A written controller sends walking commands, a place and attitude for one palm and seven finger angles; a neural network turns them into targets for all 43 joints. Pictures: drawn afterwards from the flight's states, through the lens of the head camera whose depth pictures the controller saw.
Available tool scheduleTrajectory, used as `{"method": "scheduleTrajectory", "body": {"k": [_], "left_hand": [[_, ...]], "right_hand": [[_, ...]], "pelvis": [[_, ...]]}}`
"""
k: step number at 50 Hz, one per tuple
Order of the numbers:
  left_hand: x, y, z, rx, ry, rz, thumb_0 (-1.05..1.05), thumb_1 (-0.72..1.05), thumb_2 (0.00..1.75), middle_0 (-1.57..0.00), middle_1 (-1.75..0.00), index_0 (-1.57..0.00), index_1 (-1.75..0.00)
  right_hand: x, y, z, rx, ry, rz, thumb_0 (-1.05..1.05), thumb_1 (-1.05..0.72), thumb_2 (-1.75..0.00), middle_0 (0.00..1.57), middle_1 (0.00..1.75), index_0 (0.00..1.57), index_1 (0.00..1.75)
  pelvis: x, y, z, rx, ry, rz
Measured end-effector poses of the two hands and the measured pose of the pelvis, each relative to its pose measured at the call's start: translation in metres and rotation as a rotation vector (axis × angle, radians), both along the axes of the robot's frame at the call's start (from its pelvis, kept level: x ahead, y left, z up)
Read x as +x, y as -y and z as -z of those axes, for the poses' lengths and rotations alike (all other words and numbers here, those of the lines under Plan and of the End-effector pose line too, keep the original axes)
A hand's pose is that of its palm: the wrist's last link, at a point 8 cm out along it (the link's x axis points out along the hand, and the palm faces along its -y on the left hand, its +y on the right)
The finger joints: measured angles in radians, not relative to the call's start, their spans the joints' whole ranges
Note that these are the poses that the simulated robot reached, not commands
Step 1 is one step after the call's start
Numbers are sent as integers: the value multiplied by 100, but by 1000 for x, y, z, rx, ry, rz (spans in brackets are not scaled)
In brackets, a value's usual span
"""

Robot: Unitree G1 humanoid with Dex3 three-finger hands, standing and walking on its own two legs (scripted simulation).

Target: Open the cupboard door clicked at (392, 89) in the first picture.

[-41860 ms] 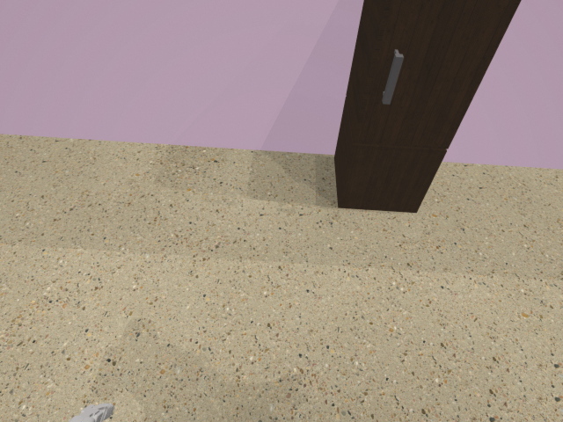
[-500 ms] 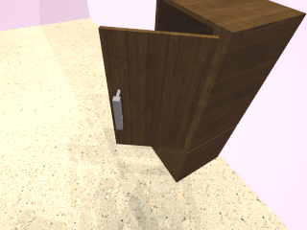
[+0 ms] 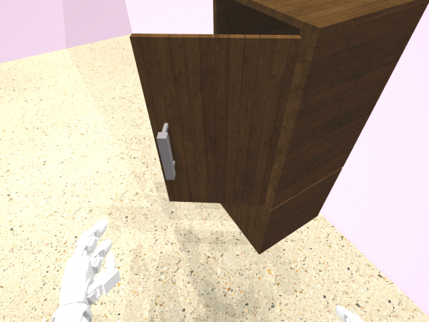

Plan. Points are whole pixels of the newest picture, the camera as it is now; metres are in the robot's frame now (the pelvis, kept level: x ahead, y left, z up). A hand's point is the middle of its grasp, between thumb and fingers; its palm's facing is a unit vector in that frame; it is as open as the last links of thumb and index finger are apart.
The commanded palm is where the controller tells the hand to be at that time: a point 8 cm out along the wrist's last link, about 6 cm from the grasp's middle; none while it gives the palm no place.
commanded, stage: raise the hand with hooked fingers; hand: left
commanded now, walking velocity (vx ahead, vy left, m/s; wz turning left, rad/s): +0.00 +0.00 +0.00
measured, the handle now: (168, 152) +0.57 +0.14 -0.04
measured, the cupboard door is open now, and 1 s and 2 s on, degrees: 55 55 55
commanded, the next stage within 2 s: move the hooked fingers beside the handle in 1.88 s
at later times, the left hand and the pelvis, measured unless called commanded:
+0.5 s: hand (130, 281) +0.22 +0.17 -0.05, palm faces -0.13 -0.99 -0.08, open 10.4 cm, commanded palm +0.19 +0.24 -0.04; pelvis +0.00 -0.04 -0.10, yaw +0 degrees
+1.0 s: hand (103, 257) +0.26 +0.22 -0.02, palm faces -0.03 -1.00 -0.07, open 13.3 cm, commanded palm +0.24 +0.28 -0.03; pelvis +0.01 -0.01 -0.08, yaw -2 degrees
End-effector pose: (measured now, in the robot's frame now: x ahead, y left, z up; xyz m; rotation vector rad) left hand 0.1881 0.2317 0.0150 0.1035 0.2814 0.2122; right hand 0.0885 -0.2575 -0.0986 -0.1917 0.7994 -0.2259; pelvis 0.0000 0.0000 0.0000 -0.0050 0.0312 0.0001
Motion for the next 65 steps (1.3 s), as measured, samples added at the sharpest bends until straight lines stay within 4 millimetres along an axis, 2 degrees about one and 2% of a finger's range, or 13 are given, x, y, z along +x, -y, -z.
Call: {"method": "scheduleTrajectory", "body": {"k": [2, 5, 10, 12, 15, 18, 21, 27, 36, 43, 52, 60, 65], "left_hand": [[23, 12, -7, -41, 175, 77, 2, 82, 84, -20, -38, -20, -37], [31, 29, 12, -107, 311, 211, 1, 75, 82, -21, -42, -21, -41], [-9, 24, 81, -156, 134, 256, 0, 62, 77, -22, -49, -22, -48], [-32, 12, 93, -153, 73, 183, 1, 57, 75, -23, -52, -23, -51], [-53, -7, 77, -76, 128, 87, 1, 50, 72, -23, -56, -23, -56], [-48, -13, 46, 15, 296, 86, 1, 42, 69, -23, -61, -23, -60], [-23, -7, 33, 45, 392, 191, 1, 35, 66, -24, -65, -23, -65], [30, 5, 67, -104, 134, 366, 0, 21, 60, -25, -74, -25, -74], [29, -32, 28, -12, 253, 164, 0, 1, 51, -27, -88, -26, -87], [37, -33, 64, -77, 161, 277, 0, -16, 44, -27, -98, -27, -98], [50, -58, 25, -24, 330, 226, -1, -37, 35, -29, -112, -29, -111], [55, -75, 49, -75, 165, 246, -1, -47, 31, -30, -118, -30, -118], [67, -79, 35, -44, 275, 255, -1, -49, 30, -30, -119, -30, -119]], "right_hand": [[26, 9, -4, -26, 89, -28, 1, -91, -90, 21, 30, 20, 30], [59, 21, -11, -61, 190, -75, 1, -91, -90, 21, 30, 20, 30], [106, 31, -16, -108, 276, -140, 1, -90, -90, 21, 30, 20, 30], [121, 29, -12, -116, 286, -165, 1, -90, -90, 20, 30, 20, 30], [138, 21, 2, -116, 276, -214, 1, -90, -90, 20, 30, 20, 30], [147, 8, 25, -87, 254, -261, 1, -90, -90, 20, 30, 20, 30], [144, -6, 50, -32, 227, -272, 1, -90, -90, 20, 30, 20, 30], [107, -12, 76, 60, 127, -150, 1, -90, -90, 21, 30, 20, 30], [58, 18, 64, -17, 4, -36, 1, -90, -90, 21, 30, 20, 30], [62, 30, 55, -97, 28, -47, 1, -90, -90, 21, 30, 20, 30], [80, 4, 33, -81, 110, -93, 1, -90, -90, 21, 30, 20, 30], [81, -16, 33, -55, 106, -146, 1, -90, -90, 21, 30, 20, 30], [72, -15, 36, -74, 71, -150, 1, -90, -90, 21, 30, 20, 30]], "pelvis": [[-4, 5, 13, 5, -54, 10], [-7, 14, 35, 10, -108, 25], [-3, 29, 63, 4, -172, 23], [0, 33, 71, -9, -186, 15], [3, 37, 79, -32, -205, -2], [3, 38, 88, -57, -225, -20], [0, 39, 96, -67, -246, -23], [0, 38, 94, -44, -271, 3], [12, 29, 78, -35, -273, 15], [7, 19, 84, -46, -281, 14], [6, 11, 75, -57, -258, 12], [2, 4, 72, -63, -255, 6], [1, 2, 73, -65, -255, 9]]}}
